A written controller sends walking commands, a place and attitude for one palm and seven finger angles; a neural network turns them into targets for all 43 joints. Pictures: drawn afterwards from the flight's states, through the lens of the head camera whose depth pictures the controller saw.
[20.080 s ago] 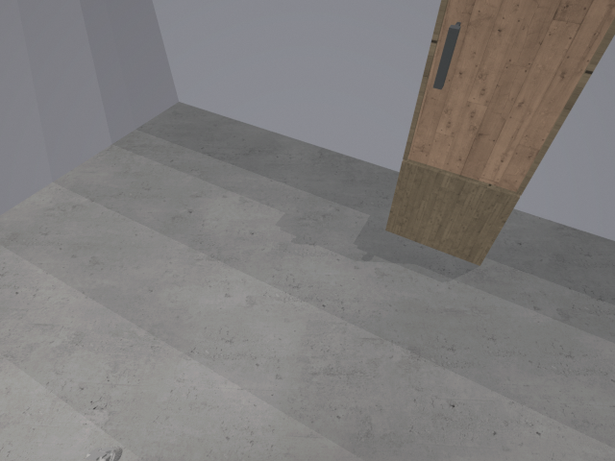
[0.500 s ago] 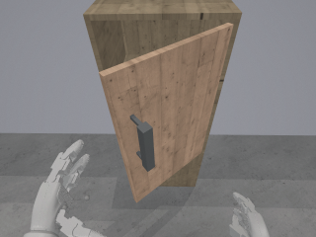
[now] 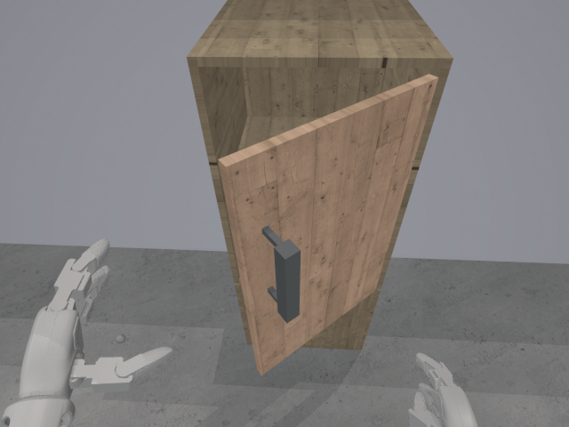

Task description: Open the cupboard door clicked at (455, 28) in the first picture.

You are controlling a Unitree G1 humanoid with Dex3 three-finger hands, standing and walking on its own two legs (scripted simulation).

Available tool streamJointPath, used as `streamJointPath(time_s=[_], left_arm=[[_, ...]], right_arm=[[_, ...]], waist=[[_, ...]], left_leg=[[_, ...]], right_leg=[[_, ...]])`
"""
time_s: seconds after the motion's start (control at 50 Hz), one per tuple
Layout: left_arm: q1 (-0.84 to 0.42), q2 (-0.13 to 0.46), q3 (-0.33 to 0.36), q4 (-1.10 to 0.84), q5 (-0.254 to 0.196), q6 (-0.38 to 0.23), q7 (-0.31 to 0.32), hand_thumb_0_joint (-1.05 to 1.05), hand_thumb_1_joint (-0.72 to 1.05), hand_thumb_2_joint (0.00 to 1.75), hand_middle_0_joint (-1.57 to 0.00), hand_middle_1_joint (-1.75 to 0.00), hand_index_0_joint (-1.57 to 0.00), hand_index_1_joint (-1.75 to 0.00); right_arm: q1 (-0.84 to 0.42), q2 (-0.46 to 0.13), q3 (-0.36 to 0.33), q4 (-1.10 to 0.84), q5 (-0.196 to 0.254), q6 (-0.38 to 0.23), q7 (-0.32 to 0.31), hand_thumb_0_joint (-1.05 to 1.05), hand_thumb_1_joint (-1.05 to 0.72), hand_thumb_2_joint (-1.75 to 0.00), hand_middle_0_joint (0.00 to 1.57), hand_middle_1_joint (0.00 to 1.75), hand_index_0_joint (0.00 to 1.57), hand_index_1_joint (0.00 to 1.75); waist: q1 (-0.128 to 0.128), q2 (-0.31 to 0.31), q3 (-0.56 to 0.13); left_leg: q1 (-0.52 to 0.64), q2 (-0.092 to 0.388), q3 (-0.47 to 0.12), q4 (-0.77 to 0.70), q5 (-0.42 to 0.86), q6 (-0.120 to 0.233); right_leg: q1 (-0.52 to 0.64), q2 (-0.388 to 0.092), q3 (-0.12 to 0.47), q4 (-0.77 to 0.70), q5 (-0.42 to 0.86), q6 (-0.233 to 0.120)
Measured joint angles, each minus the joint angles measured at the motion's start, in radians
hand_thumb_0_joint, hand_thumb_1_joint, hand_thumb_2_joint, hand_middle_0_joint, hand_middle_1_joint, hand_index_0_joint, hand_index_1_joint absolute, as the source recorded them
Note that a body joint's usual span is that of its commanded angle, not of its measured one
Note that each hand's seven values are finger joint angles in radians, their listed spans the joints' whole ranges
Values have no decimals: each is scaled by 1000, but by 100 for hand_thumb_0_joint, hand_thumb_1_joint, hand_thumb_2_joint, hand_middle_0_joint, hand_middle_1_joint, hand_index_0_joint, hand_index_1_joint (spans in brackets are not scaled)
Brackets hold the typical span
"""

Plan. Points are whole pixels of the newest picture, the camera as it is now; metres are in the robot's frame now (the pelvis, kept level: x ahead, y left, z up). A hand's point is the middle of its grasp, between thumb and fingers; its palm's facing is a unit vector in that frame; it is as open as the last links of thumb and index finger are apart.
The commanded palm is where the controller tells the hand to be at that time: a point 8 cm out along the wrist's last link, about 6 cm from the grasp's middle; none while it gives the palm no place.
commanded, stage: draw the hand back to the body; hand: left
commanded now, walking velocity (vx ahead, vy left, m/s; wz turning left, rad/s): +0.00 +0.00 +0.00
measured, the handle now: (279, 275) +0.33 +0.05 +0.05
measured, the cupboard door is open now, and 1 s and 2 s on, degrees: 40 40 40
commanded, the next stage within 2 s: step back with the hand held close in 0.74 s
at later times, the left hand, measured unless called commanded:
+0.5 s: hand (73, 291) +0.20 +0.25 +0.17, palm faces +0.44 -0.81 -0.38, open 7.9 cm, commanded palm +0.15 +0.29 +0.18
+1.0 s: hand (82, 286) +0.21 +0.24 +0.17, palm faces +0.42 -0.79 -0.44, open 7.4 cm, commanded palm +0.15 +0.28 +0.19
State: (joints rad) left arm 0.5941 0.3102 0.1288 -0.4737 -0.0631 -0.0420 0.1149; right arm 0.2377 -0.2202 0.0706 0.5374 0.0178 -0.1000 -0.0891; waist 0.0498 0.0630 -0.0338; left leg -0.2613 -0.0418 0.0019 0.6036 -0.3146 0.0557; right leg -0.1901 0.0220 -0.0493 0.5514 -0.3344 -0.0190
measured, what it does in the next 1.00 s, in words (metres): stands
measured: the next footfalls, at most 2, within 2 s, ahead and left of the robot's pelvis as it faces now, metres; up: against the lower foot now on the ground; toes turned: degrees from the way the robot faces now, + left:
none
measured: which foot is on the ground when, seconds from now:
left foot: down 0.00-1.00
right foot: down 0.00-1.00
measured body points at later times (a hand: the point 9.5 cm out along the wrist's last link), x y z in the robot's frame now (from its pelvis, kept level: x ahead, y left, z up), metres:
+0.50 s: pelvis +0.01 -0.01 +0.01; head -0.01 -0.02 +0.46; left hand +0.18 +0.29 +0.19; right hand +0.20 -0.23 -0.07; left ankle +0.01 +0.08 -0.73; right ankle -0.02 -0.11 -0.73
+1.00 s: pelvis +0.01 -0.02 +0.01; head +0.00 -0.04 +0.46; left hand +0.18 +0.28 +0.20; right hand +0.19 -0.25 -0.07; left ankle +0.01 +0.08 -0.73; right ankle -0.02 -0.11 -0.73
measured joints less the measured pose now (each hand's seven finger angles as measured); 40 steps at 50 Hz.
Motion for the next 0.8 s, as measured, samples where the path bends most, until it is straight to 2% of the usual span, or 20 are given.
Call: streamJointPath(time_s=[0.2, 0.42, 0.56, 0.8], left_arm=[[-51, 23, 99, 27, -2, -14, 5, 0, 32, 65, -18, -31, -19, -30], [-116, 49, 200, 62, -16, -27, 7, 0, 70, 81, -20, -31, -20, -30], [-116, 29, 186, 75, -16, -23, 1, 1, 84, 88, -20, -30, -20, -30], [-106, 36, 189, 73, -21, -27, -3, 1, 89, 90, -21, -31, -21, -30]], right_arm=[[-22, -4, -15, 50, -8, 2, 16, 1, -90, -90, 20, 30, 20, 30], [-43, -16, -37, 75, -8, 14, 19, 1, -90, -90, 20, 30, 20, 30], [-45, -19, -45, 78, -8, 23, 24, 1, -90, -90, 20, 30, 20, 30], [-47, -9, -47, 89, -7, 24, 20, 1, -90, -90, 20, 30, 20, 30]], waist=[[8, -6, 27], [15, -6, 40], [14, -5, 44], [12, -1, 44]], left_leg=[[97, -4, 10, -111, 41, 1], [140, 1, 9, -160, 58, -6], [147, 5, 7, -173, 63, -11], [155, 16, 3, -176, 62, -22]], right_leg=[[91, -3, 14, -104, 42, 3], [133, 3, 16, -155, 61, -3], [140, 7, 15, -168, 65, -9], [150, 19, 12, -175, 67, -20]])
